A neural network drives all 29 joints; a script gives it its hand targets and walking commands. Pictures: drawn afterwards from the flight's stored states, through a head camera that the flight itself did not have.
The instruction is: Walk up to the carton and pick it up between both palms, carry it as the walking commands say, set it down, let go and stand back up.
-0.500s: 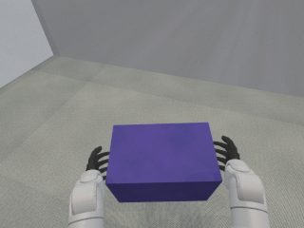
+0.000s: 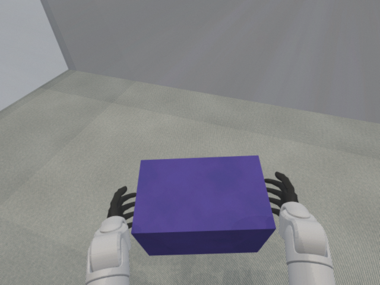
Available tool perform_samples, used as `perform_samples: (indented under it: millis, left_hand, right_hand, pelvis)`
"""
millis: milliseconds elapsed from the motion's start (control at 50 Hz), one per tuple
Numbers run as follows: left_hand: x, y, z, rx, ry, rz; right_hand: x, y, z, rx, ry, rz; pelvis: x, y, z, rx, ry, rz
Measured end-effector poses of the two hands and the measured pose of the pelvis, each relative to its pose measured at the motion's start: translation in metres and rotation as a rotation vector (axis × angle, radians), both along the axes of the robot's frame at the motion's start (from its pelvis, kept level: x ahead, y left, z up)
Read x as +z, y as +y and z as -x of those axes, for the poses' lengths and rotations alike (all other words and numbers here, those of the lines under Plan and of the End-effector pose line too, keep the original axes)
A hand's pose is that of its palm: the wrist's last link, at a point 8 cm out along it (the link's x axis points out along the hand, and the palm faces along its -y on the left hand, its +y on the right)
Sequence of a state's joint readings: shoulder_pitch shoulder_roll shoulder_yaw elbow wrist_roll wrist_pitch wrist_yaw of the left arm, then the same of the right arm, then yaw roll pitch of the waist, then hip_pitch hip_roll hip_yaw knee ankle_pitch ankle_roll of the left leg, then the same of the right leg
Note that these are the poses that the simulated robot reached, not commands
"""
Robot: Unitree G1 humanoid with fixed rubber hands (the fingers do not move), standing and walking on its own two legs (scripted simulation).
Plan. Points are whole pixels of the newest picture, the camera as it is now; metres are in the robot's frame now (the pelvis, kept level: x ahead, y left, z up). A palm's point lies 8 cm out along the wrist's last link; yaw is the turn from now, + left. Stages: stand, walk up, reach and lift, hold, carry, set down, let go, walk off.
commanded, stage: carry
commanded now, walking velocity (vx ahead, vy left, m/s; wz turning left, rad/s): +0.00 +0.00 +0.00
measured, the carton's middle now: (201, 207) +0.33 +0.00 -0.03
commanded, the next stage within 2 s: hold in 0.36 s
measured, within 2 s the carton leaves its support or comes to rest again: neither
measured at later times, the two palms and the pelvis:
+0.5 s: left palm (116, 227) +0.26 +0.18 +0.02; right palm (284, 210) +0.27 -0.17 +0.04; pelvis +0.00 +0.00 +0.01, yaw +0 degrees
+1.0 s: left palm (119, 206) +0.30 +0.18 +0.04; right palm (283, 187) +0.32 -0.18 +0.06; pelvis +0.03 -0.01 +0.02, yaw +1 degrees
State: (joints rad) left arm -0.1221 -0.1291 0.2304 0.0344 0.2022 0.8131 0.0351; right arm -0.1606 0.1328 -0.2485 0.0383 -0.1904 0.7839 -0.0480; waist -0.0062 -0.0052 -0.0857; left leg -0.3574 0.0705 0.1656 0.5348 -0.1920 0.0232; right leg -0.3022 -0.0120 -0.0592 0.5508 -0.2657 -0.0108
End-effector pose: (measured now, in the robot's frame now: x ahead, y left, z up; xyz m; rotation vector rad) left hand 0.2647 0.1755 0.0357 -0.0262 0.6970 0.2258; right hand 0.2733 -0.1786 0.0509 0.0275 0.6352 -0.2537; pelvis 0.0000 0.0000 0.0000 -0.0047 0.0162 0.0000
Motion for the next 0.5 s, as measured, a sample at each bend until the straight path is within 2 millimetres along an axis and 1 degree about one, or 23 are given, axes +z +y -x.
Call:
perform_samples:
  millis: [400, 460, 500]
  left_hand:
    - [-0.005, 0.005, 0.002, 0.003, -0.007, 0.005]
    - [-0.012, 0.005, 0.003, 0.006, 0.017, 0.026]
    - [-0.012, 0.005, 0.004, 0.005, 0.02, 0.025]
  right_hand:
    - [-0.002, 0.005, 0.001, 0.009, -0.01, 0.009]
    - [-0.009, 0.005, 0.0, 0.018, 0.017, 0.026]
    - [-0.009, 0.005, -0.001, 0.014, 0.021, 0.037]
  pelvis:
    - [0.001, 0.004, 0.002, 0.003, 0.002, 0.002]
    - [0.005, 0.004, 0.003, 0.007, -0.067, -0.005]
    - [0.007, 0.004, 0.002, 0.006, -0.097, -0.01]
